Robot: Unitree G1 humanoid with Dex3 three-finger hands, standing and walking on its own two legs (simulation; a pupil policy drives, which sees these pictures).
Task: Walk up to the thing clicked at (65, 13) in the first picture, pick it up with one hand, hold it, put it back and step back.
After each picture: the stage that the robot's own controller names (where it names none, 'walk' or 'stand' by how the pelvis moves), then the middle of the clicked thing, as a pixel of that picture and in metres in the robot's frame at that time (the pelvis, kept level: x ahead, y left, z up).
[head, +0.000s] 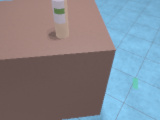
stand; (60, 13) +0.71 +0.13 +0.11
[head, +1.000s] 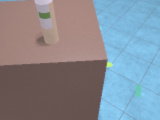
walk; (47, 17) +0.63 +0.20 +0.13
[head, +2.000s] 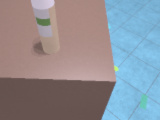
stand; (46, 23) +0.52 +0.15 +0.14
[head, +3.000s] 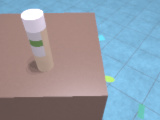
stand; (40, 44) +0.49 +0.18 +0.11
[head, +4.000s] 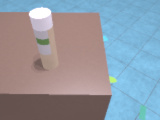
stand; (46, 42) +0.50 +0.16 +0.10
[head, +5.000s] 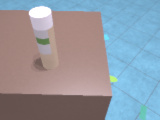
stand; (46, 41) +0.49 +0.16 +0.10
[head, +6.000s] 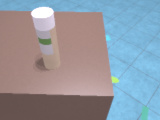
stand; (48, 42) +0.50 +0.16 +0.10
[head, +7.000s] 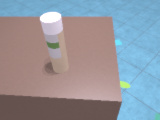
rise first; (56, 46) +0.48 +0.15 +0.11
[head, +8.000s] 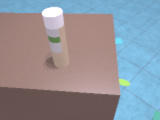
go down; (57, 40) +0.51 +0.15 +0.11
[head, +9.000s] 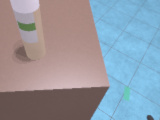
go down; (30, 27) +0.49 +0.14 +0.13
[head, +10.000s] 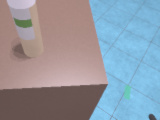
go down; (27, 23) +0.50 +0.14 +0.14
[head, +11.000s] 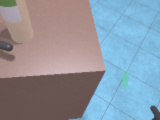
close in; (11, 3) +0.51 +0.16 +0.18
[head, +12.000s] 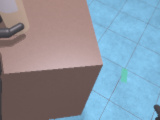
lift; out of the picture +0.54 +0.16 +0.19
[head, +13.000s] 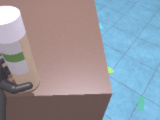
lift; (18, 56) +0.36 +0.18 +0.17
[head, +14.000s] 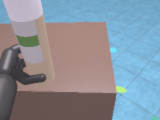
lift; (34, 43) +0.31 +0.14 +0.28
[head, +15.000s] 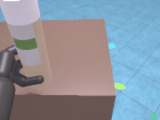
hold; (31, 46) +0.32 +0.14 +0.26
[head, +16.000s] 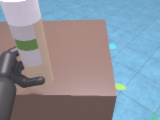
crouch; (32, 47) +0.31 +0.14 +0.26
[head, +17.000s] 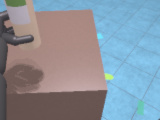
crouch; (20, 7) +0.45 +0.16 +0.28
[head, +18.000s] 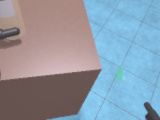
lower; out of the picture +0.53 +0.15 +0.18
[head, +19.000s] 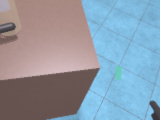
lower; out of the picture +0.54 +0.16 +0.19
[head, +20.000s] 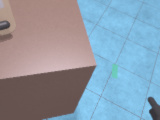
lower; out of the picture +0.54 +0.16 +0.19
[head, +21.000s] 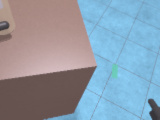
lower; out of the picture +0.54 +0.17 +0.19
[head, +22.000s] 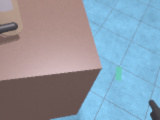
draw back; out of the picture +0.54 +0.16 +0.18
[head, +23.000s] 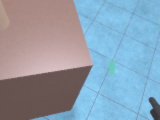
rise; out of the picture +0.54 +0.17 +0.19
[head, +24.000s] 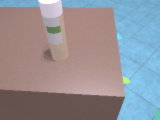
sink last; (55, 31) +0.51 +0.14 +0.15
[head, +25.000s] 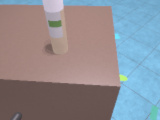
stand; (56, 26) +0.55 +0.15 +0.14
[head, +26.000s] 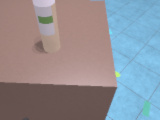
stand; (47, 22) +0.53 +0.15 +0.16
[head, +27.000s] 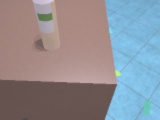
stand; (47, 19) +0.54 +0.16 +0.17
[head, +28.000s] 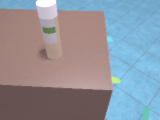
stand; (50, 31) +0.55 +0.15 +0.12
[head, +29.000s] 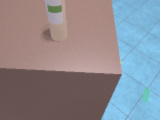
walk; (56, 11) +0.58 +0.12 +0.13
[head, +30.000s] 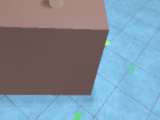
walk; out of the picture +0.79 +0.17 +0.13
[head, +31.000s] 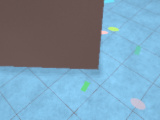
stand; out of the picture +1.14 +0.17 +0.13
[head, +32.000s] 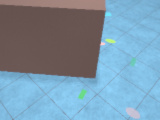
stand; out of the picture +1.17 +0.13 +0.11
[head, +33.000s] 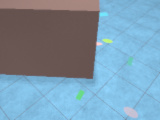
stand; out of the picture +1.16 +0.15 +0.10
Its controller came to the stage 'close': yes
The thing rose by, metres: 0.18
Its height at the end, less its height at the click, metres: +0.00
